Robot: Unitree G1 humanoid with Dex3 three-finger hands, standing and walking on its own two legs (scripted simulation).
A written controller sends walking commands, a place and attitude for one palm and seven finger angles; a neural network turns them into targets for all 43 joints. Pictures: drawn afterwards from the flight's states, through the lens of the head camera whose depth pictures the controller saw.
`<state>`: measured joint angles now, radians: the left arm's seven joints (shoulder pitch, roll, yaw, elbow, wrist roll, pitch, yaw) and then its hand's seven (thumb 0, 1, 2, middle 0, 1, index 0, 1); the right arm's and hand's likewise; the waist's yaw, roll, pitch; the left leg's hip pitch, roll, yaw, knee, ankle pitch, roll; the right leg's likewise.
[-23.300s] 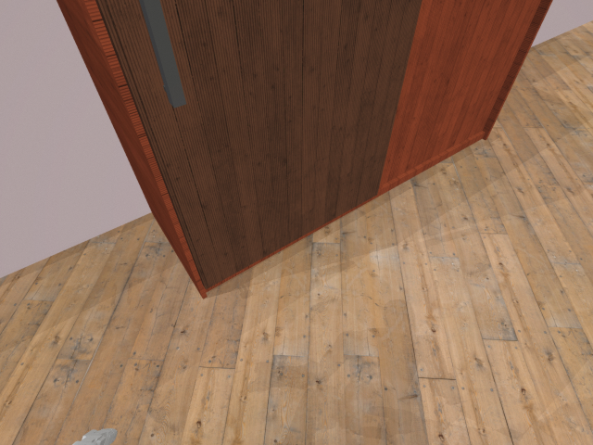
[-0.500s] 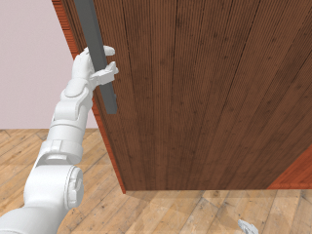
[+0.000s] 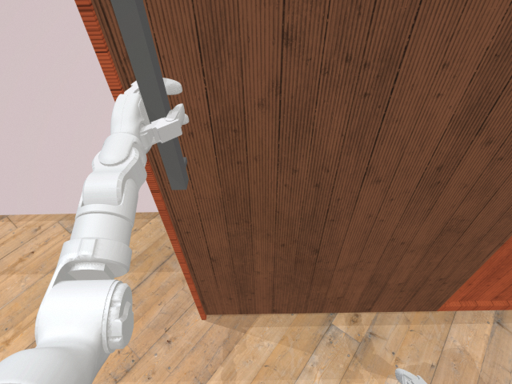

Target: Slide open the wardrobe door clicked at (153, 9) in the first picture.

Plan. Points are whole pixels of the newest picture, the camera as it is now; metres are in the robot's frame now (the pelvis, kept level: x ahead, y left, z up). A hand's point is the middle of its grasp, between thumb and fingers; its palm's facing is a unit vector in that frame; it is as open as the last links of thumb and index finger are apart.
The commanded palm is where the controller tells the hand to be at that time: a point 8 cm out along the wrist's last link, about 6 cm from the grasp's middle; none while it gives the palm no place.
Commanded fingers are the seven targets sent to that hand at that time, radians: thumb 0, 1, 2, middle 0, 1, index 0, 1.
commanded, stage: grip the handle and tug to test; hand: left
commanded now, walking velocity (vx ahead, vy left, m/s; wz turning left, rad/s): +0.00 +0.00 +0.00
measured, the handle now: (163, 104) +0.48 +0.17 +0.22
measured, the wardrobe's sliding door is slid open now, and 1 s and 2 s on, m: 0.00 0.00 0.00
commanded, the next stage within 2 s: move the hooked fingers beside the handle in 0.22 s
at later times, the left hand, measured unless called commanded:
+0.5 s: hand (172, 124) +0.43 +0.15 +0.21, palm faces +0.05 -1.00 -0.02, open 6.1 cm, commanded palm +0.38 +0.20 +0.21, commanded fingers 0.00 0.40 0.68 -0.40 -1.33 -0.40 -1.33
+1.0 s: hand (144, 108) +0.44 +0.18 +0.24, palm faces +0.07 -0.99 -0.11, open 13.2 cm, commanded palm +0.39 +0.23 +0.21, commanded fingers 0.00 -0.50 0.30 -0.30 -1.20 -0.30 -1.20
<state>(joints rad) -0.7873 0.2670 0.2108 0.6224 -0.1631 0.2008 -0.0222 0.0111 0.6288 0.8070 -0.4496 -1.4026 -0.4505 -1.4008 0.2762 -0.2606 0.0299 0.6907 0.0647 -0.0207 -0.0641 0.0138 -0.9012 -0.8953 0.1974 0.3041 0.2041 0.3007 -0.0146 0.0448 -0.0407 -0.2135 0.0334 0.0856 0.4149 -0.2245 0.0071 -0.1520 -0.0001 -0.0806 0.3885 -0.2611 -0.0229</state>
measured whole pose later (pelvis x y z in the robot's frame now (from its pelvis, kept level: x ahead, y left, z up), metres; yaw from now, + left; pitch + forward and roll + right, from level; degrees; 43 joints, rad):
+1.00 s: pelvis +0.18 -0.01 +0.03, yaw -1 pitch +6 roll +0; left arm 0.05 0.29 0.36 -0.47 -0.33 0.43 -0.22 0.00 -0.38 0.36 -0.31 -1.22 -0.31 -1.22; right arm 0.17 -0.22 0.05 0.62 0.03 -0.06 -0.01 0.02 -0.90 -0.90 0.20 0.30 0.20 0.30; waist 0.11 0.08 -0.13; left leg -0.07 0.02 0.01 0.42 -0.06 -0.01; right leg -0.02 0.00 -0.08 0.40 -0.06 0.00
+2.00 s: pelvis +0.00 -0.27 -0.02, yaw +2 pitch -3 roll +4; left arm 0.25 0.24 0.12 0.90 0.03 0.06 0.03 0.12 -0.59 0.25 -0.16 -0.30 -0.16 -0.30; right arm 0.34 -0.35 -0.12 0.90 -0.05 0.08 -0.01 0.01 -0.91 -0.90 0.19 0.30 0.20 0.30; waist -0.05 0.04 -0.02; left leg -0.44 -0.05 -0.03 1.14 -0.49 0.00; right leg -0.39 0.01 0.19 0.74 -0.32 -0.01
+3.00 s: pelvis -0.16 -0.36 +0.00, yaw +3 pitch -3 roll +1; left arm 0.12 0.31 0.06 1.11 0.02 0.02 -0.01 0.00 -0.49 0.30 -0.15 -0.30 -0.16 -0.30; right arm 0.23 -0.33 -0.05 1.12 -0.03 0.01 -0.01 0.01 -0.90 -0.89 0.20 0.30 0.20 0.30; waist 0.00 0.00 0.08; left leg -0.11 -0.02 -0.05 0.41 -0.26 0.00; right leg -0.29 0.06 0.09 0.45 -0.19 -0.02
